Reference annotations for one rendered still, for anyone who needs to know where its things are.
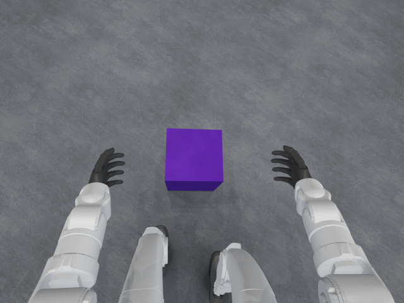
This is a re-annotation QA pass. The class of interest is right robot hand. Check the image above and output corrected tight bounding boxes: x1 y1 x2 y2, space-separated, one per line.
271 145 312 190

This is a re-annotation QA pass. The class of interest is carton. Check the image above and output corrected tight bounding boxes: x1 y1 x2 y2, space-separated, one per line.
165 128 223 191

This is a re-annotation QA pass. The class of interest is robot right forearm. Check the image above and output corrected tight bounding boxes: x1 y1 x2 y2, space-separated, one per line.
294 178 395 303

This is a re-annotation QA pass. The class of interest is left robot hand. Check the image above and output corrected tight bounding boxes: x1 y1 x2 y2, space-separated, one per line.
89 148 125 187

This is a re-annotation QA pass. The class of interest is robot left forearm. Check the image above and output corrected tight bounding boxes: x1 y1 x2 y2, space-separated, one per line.
28 182 111 303

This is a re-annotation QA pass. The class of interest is left robot upper arm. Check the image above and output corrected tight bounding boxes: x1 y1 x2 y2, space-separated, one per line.
30 287 97 303

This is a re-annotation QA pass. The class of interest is left robot thigh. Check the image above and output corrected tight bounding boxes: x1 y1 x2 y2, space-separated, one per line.
118 233 168 303

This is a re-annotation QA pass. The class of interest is robot right foot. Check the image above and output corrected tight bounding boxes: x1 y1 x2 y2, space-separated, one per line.
208 251 225 303

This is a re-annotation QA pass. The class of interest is right robot upper arm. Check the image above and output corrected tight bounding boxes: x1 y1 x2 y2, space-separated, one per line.
318 274 392 303

